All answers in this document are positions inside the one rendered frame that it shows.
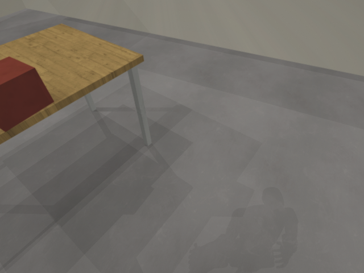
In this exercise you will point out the table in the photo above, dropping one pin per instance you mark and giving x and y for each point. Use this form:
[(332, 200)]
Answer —
[(71, 64)]

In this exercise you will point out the carton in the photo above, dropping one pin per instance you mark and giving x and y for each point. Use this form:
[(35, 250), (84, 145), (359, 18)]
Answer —
[(22, 93)]

